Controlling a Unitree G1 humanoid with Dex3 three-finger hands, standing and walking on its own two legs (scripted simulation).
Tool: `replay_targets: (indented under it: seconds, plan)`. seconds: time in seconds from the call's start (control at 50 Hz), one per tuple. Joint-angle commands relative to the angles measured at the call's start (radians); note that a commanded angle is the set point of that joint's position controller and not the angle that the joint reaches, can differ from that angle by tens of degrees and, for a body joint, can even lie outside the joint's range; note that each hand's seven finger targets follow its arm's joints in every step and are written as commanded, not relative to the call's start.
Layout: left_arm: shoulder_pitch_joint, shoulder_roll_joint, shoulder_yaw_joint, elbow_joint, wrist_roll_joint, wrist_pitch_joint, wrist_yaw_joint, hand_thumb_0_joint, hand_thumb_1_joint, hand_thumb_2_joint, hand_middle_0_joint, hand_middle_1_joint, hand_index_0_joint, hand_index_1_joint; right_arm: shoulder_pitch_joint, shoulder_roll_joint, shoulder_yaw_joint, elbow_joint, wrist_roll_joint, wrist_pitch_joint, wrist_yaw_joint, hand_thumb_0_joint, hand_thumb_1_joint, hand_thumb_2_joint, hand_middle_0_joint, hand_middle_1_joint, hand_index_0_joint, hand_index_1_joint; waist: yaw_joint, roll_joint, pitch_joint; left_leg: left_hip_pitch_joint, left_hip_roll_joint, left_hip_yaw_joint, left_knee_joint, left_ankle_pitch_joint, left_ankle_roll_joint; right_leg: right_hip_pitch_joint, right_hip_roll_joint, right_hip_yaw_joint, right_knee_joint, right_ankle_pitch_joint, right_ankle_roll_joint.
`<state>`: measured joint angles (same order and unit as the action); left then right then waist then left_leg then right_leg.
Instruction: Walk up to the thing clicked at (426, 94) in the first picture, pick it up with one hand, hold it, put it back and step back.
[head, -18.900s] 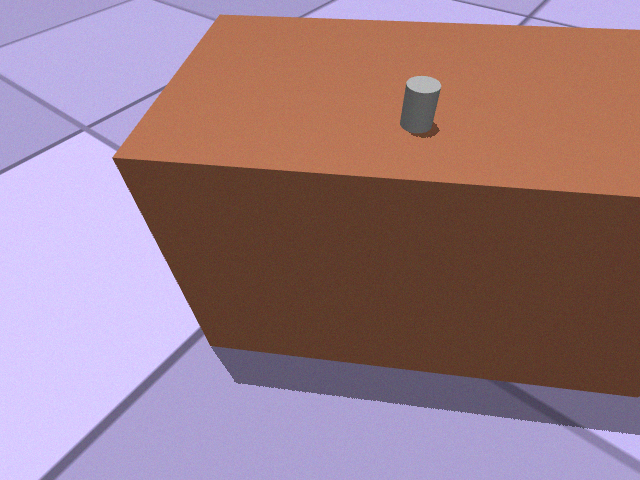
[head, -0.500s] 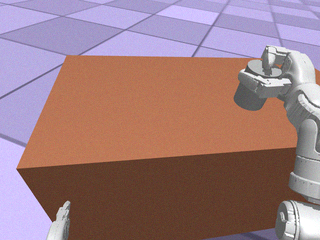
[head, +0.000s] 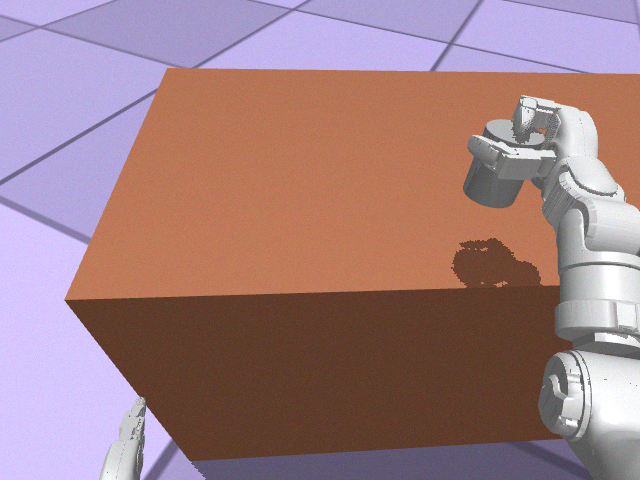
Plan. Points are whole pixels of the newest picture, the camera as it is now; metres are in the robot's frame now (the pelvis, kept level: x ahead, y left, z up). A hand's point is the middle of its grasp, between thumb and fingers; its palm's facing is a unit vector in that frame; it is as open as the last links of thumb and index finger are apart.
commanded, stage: crouch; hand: right
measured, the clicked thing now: (500, 164) +0.44 -0.18 +0.20
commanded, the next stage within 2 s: lower in 0.92 s
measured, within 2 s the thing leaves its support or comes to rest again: neither
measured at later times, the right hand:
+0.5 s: hand (496, 140) +0.48 -0.18 +0.20, palm faces +0.16 +0.99 -0.01, open 5.5 cm
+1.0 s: hand (487, 143) +0.51 -0.18 +0.18, palm faces +0.15 +0.99 -0.01, open 5.6 cm
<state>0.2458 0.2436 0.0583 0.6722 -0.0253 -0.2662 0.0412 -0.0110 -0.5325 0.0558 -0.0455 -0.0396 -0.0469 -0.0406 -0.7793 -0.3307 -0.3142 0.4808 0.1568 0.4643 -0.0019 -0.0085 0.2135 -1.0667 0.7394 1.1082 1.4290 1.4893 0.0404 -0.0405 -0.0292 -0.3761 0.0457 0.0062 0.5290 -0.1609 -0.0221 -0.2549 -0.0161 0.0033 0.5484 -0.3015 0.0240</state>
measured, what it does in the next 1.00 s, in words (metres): stands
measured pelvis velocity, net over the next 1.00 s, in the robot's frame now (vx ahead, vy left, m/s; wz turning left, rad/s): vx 0.03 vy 0.00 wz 0.01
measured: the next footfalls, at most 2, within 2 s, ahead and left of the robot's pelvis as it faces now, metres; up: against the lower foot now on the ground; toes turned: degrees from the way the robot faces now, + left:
none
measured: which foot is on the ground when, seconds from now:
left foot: down 0.00-1.00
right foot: down 0.00-1.00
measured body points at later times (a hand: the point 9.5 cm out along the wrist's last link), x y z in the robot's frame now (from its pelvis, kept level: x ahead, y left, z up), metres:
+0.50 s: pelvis +0.02 +0.00 +0.00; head +0.04 +0.01 +0.45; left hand +0.16 +0.26 -0.08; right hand +0.47 -0.24 +0.21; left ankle +0.07 +0.13 -0.73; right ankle -0.01 -0.14 -0.73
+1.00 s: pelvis +0.03 +0.00 +0.00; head +0.06 +0.01 +0.45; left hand +0.17 +0.26 -0.08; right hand +0.49 -0.24 +0.19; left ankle +0.07 +0.13 -0.73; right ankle -0.01 -0.14 -0.73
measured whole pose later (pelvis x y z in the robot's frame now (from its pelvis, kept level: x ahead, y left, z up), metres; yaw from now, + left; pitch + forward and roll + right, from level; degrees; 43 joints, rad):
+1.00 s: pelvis +0.03 +0.00 +0.00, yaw +1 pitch +7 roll +0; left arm 0.25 0.23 0.06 0.56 -0.01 -0.16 0.04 -0.01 -0.54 0.05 -0.05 -0.03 -0.04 -0.04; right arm -0.87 -0.38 -0.33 0.85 0.11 0.06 0.05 -0.01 0.23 -1.08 0.75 1.10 1.40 1.46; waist 0.07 -0.03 -0.07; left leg -0.47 0.04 0.00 0.54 -0.19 -0.03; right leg -0.35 -0.02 0.00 0.57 -0.34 0.02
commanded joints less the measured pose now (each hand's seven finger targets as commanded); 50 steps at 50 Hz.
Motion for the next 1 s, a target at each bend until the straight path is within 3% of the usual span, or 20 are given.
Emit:
replay_targets:
  seconds: [0.0, 0.04, 0.08, 0.16, 0.2, 0.3, 0.34, 0.36, 0.38, 0.42, 0.48, 0.52, 0.54, 0.56, 0.66, 0.72, 0.76, 0.9, 0.94, 0.98]
  plan:
    - [-0.141, 0.096, 0.033, -0.163, 0.006, -0.059, 0.009, 0.0, -0.561, 0.064, -0.047, -0.045, -0.044, -0.048, -0.554, -0.243, -0.038, -0.132, -0.01, -0.171, -0.005, 0.0, -0.402, -1.406, 1.444, 1.543, 1.476, 1.544, -0.021, 0.05, -0.337, 0.204, -0.027, 0.045, -0.049, 0.066, 0.017, -0.012, 0.023, -0.004, -0.08, 0.135, -0.029]
    - [-0.2, 0.14, 0.069, -0.209, 0.004, -0.058, 0.023, 0.0, -0.565, 0.066, -0.049, -0.046, -0.044, -0.051, -0.558, -0.278, -0.052, -0.094, -0.015, -0.205, -0.003, 0.0, -0.378, -1.409, 1.435, 1.543, 1.47, 1.543, -0.021, 0.086, -0.353, 0.205, -0.027, 0.042, -0.049, 0.058, 0.013, -0.015, 0.021, -0.005, -0.082, 0.126, -0.033]
    - [-0.152, 0.147, 0.081, -0.178, 0.01, -0.051, 0.028, 0.0, -0.561, 0.061, -0.048, -0.044, -0.044, -0.047, -0.566, -0.263, -0.04, -0.046, -0.019, -0.237, 0.008, 0.0, -0.373, -1.414, 1.437, 1.55, 1.473, 1.55, -0.011, 0.083, -0.354, 0.197, -0.029, 0.04, -0.047, 0.075, 0.015, -0.011, 0.02, -0.007, -0.082, 0.142, -0.031]
    - [-0.087, 0.096, 0.049, -0.157, 0.01, -0.041, 0.024, 0.0, -0.559, 0.057, -0.047, -0.041, -0.043, -0.045, -0.558, -0.249, -0.019, 0.033, -0.03, -0.286, 0.026, 0.0, -0.363, -1.41, 1.428, 1.544, 1.465, 1.545, 0.008, 0.051, -0.34, 0.17, -0.028, 0.036, -0.042, 0.115, 0.017, -0.008, 0.024, -0.015, -0.075, 0.176, -0.028]
    - [-0.098, 0.121, 0.074, -0.176, 0.011, -0.042, 0.025, 0.0, -0.56, 0.057, -0.048, -0.041, -0.044, -0.045, -0.567, -0.282, -0.032, 0.028, -0.031, -0.312, 0.032, 0.0, -0.364, -1.396, 1.413, 1.526, 1.45, 1.527, 0.01, 0.031, -0.339, 0.154, -0.03, 0.037, -0.044, 0.107, 0.015, -0.002, 0.023, -0.016, -0.076, 0.165, -0.028]
    - [-0.056, 0.073, 0.03, -0.19, 0.014, -0.038, 0.016, 0.0, -0.557, 0.054, -0.047, -0.041, -0.045, -0.043, -0.634, -0.27, -0.016, -0.028, -0.024, -0.367, 0.037, 0.0, -0.377, -1.366, 1.392, 1.493, 1.424, 1.493, 0.021, -0.009, -0.383, 0.153, -0.035, 0.035, -0.036, 0.158, 0.018, 0.023, 0.023, -0.019, -0.061, 0.217, -0.024]
    - [-0.028, 0.124, 0.077, -0.18, 0.015, -0.034, 0.022, 0.0, -0.56, 0.057, -0.047, -0.041, -0.043, -0.045, -0.6, -0.289, -0.028, -0.004, -0.026, -0.374, 0.036, 0.0, -0.381, -1.357, 1.387, 1.483, 1.417, 1.483, 0.03, -0.004, -0.4, 0.141, -0.038, 0.036, -0.029, 0.182, 0.02, 0.048, 0.02, -0.016, -0.057, 0.248, -0.022]
    - [-0.064, 0.118, 0.063, -0.198, 0.016, -0.035, 0.02, 0.0, -0.558, 0.055, -0.049, -0.043, -0.045, -0.045, -0.606, -0.259, -0.009, -0.007, -0.021, -0.38, 0.037, 0.0, -0.394, -1.353, 1.383, 1.477, 1.413, 1.477, 0.024, -0.012, -0.376, 0.132, -0.04, 0.04, -0.035, 0.162, 0.021, 0.041, 0.017, -0.013, -0.063, 0.236, -0.019]
    - [-0.076, 0.142, 0.085, -0.2, 0.016, -0.034, 0.023, 0.0, -0.557, 0.056, -0.049, -0.044, -0.047, -0.046, -0.618, -0.289, -0.026, -0.023, -0.022, -0.39, 0.034, 0.0, -0.408, -1.347, 1.379, 1.467, 1.407, 1.468, 0.018, -0.016, -0.389, 0.134, -0.039, 0.04, -0.031, 0.154, 0.022, 0.041, 0.017, -0.011, -0.06, 0.229, -0.018]
    - [-0.079, 0.109, 0.059, -0.192, 0.015, -0.027, 0.022, 0.0, -0.558, 0.055, -0.048, -0.041, -0.044, -0.045, -0.617, -0.278, -0.025, -0.005, -0.021, -0.396, 0.034, 0.0, -0.383, -1.333, 1.37, 1.46, 1.398, 1.46, 0.008, 0.009, -0.389, 0.162, -0.035, 0.037, -0.03, 0.161, 0.02, 0.004, 0.022, -0.015, -0.058, 0.221, -0.024]
    - [-0.122, 0.123, 0.059, -0.244, 0.015, -0.025, 0.025, 0.0, -0.557, 0.053, -0.048, -0.04, -0.044, -0.043, -0.591, -0.267, -0.026, 0.033, -0.02, -0.401, 0.04, 0.0, -0.39, -1.321, 1.364, 1.447, 1.389, 1.447, 0.011, 0.037, -0.423, 0.181, -0.033, 0.036, -0.022, 0.185, 0.019, 0.004, 0.022, -0.014, -0.054, 0.242, -0.025]
    - [-0.079, 0.125, 0.064, -0.21, 0.014, -0.013, 0.026, 0.0, -0.56, 0.054, -0.046, -0.038, -0.041, -0.043, -0.566, -0.257, -0.023, 0.093, -0.024, -0.401, 0.048, 0.0, -0.385, -1.321, 1.369, 1.45, 1.394, 1.45, 0.021, 0.057, -0.402, 0.172, -0.034, 0.036, -0.02, 0.204, 0.019, -0.007, 0.023, -0.015, -0.053, 0.257, -0.026]
    - [-0.094, 0.107, 0.043, -0.227, 0.013, -0.01, 0.023, 0.0, -0.563, 0.055, -0.047, -0.038, -0.04, -0.045, -0.562, -0.276, -0.035, 0.086, -0.025, -0.408, 0.048, 0.0, -0.39, -1.324, 1.376, 1.455, 1.402, 1.455, 0.004, 0.062, -0.401, 0.201, -0.03, 0.034, -0.018, 0.205, 0.016, -0.032, 0.027, -0.018, -0.055, 0.251, -0.027]
    - [-0.088, 0.133, 0.07, -0.233, 0.011, -0.006, 0.027, 0.0, -0.554, 0.048, -0.045, -0.038, -0.043, -0.039, -0.569, -0.281, -0.039, 0.075, -0.024, -0.411, 0.049, 0.0, -0.377, -1.34, 1.383, 1.472, 1.411, 1.472, 0.008, 0.064, -0.42, 0.196, -0.028, 0.032, -0.014, 0.212, 0.017, -0.015, 0.027, -0.019, -0.053, 0.252, -0.029]
    - [-0.028, 0.106, 0.047, -0.252, 0.011, 0.015, 0.018, 0.0, -0.55, 0.046, -0.044, -0.036, -0.042, -0.037, -0.548, -0.274, -0.041, 0.089, -0.027, -0.428, 0.05, 0.0, -0.392, -1.328, 1.383, 1.463, 1.407, 1.463, 0.012, 0.047, -0.412, 0.19, -0.031, 0.032, -0.014, 0.235, 0.022, -0.008, 0.028, -0.022, -0.054, 0.282, -0.024]
    - [0.001, 0.138, 0.088, -0.245, 0.014, 0.026, 0.018, 0.0, -0.557, 0.052, -0.045, -0.036, -0.04, -0.04, -0.581, -0.302, -0.048, 0.06, -0.032, -0.44, 0.046, 0.0, -0.4, -1.341, 1.391, 1.472, 1.415, 1.473, 0.031, 0.011, -0.42, 0.172, -0.033, 0.029, -0.003, 0.282, 0.024, 0.016, 0.026, -0.023, -0.039, 0.337, -0.019]
    - [0.004, 0.077, 0.034, -0.228, 0.012, 0.032, 0.007, 0.0, -0.547, 0.044, -0.042, -0.035, -0.042, -0.034, -0.592, -0.252, -0.017, 0.061, -0.035, -0.45, 0.048, 0.0, -0.402, -1.344, 1.399, 1.479, 1.422, 1.48, 0.021, 0.003, -0.397, 0.155, -0.034, 0.029, -0.003, 0.277, 0.027, 0.01, 0.024, -0.022, -0.037, 0.345, -0.017]
    - [-0.043, 0.157, 0.091, -0.265, 0.016, 0.044, 0.011, 0.0, -0.552, 0.048, -0.043, -0.034, -0.04, -0.036, -0.644, -0.294, -0.037, 0.092, -0.04, -0.479, 0.047, 0.0, -0.353, -1.327, 1.371, 1.461, 1.397, 1.461, 0.039, -0.01, -0.47, 0.149, -0.038, 0.025, 0.011, 0.296, 0.032, 0.039, 0.016, -0.017, -0.012, 0.407, -0.011]
    - [-0.039, 0.114, 0.052, -0.241, 0.012, 0.051, 0.006, 0.0, -0.556, 0.049, -0.042, -0.032, -0.038, -0.037, -0.609, -0.266, -0.03, 0.162, -0.038, -0.483, 0.054, 0.0, -0.351, -1.308, 1.361, 1.443, 1.386, 1.444, 0.03, -0.001, -0.438, 0.16, -0.038, 0.026, 0.012, 0.296, 0.034, -0.005, 0.017, -0.017, -0.016, 0.398, -0.009]
    - [-0.056, 0.137, 0.07, -0.268, 0.013, 0.055, 0.008, 0.0, -0.551, 0.046, -0.043, -0.033, -0.041, -0.035, -0.621, -0.282, -0.039, 0.168, -0.035, -0.497, 0.054, 0.0, -0.355, -1.313, 1.363, 1.446, 1.388, 1.447, 0.035, 0.019, -0.442, 0.159, -0.038, 0.027, 0.009, 0.276, 0.032, -0.014, 0.016, -0.017, -0.021, 0.36, -0.014]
